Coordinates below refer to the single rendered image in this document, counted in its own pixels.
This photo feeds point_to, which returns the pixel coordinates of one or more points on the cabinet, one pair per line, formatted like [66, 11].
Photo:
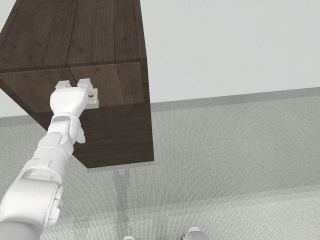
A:
[55, 34]

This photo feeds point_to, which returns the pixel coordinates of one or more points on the left robot upper arm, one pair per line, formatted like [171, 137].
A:
[32, 206]

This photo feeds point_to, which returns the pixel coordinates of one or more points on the left robot hand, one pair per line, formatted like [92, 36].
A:
[73, 100]

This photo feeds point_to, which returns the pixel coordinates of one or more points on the right robot shin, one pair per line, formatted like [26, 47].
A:
[193, 229]

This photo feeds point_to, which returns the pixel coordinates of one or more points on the left robot forearm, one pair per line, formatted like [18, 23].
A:
[51, 157]

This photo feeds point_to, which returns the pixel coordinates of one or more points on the drawer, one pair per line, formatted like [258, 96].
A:
[117, 84]

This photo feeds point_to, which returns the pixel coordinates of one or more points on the handle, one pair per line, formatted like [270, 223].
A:
[93, 102]

